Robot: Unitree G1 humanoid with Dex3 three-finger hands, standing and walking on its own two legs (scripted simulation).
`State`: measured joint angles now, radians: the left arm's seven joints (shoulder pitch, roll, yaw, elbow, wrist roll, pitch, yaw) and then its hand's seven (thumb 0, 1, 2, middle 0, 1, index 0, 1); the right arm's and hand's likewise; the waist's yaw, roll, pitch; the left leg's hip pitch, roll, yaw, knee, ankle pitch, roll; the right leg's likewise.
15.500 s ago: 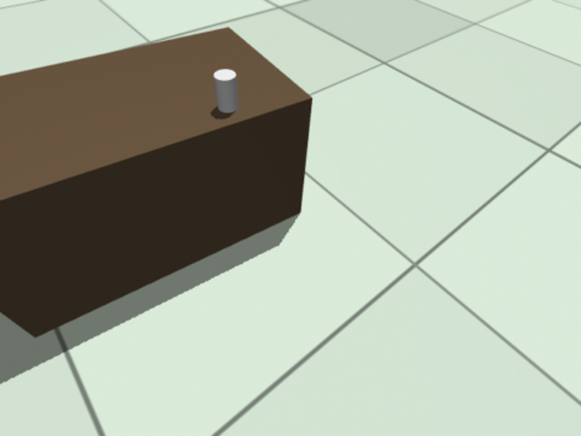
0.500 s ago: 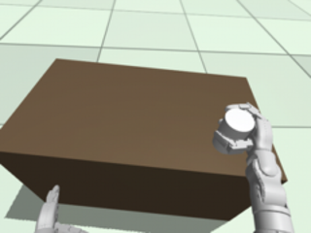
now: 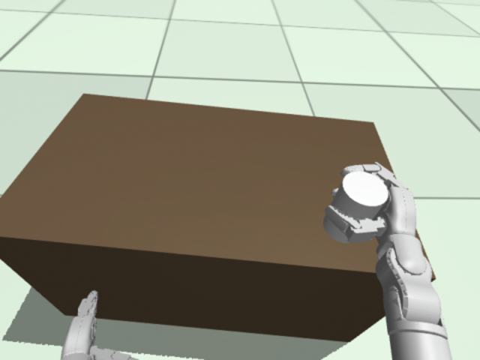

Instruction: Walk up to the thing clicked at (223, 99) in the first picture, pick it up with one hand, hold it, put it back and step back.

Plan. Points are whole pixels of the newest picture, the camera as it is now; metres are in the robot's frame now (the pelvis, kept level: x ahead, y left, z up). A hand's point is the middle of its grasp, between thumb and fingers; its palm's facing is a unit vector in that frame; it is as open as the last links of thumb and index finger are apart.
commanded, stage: hold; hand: right
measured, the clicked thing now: (352, 208) +0.33 -0.17 +0.11
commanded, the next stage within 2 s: crouch in 1.86 s
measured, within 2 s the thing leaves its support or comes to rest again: neither
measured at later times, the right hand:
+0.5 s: hand (356, 200) +0.33 -0.17 +0.13, palm faces +0.15 +0.99 +0.00, open 9.2 cm
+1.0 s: hand (351, 201) +0.33 -0.17 +0.12, palm faces +0.13 +0.99 +0.00, open 9.2 cm
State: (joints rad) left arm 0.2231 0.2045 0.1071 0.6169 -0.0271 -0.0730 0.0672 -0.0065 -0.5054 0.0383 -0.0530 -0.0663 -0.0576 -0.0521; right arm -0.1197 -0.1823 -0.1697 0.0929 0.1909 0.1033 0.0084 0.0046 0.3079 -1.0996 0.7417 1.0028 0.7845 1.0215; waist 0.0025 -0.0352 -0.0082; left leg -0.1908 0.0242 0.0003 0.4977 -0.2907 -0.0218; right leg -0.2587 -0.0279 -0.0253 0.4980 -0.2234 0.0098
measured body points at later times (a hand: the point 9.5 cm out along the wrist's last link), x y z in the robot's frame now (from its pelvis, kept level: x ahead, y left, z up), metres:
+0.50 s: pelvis +0.00 +0.00 +0.00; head -0.01 +0.02 +0.45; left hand +0.16 +0.26 -0.08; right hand +0.31 -0.22 +0.13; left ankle -0.02 +0.13 -0.74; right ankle +0.03 -0.13 -0.74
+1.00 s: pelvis +0.01 +0.00 +0.00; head +0.00 +0.02 +0.45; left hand +0.17 +0.26 -0.08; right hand +0.32 -0.22 +0.13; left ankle -0.02 +0.13 -0.74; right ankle +0.03 -0.13 -0.74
